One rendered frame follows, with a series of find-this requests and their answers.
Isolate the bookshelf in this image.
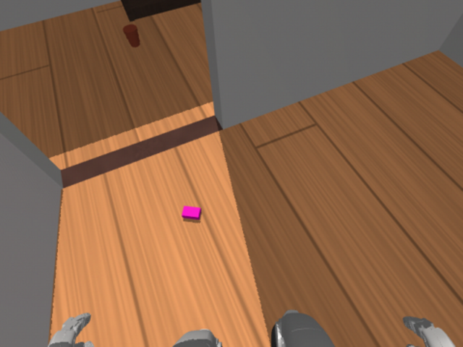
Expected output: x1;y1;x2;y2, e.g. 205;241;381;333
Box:
121;0;201;22

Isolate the left robot hand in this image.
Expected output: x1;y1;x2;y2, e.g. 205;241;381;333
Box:
48;313;94;347

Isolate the right robot hand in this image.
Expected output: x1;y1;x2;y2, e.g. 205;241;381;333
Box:
403;317;456;347

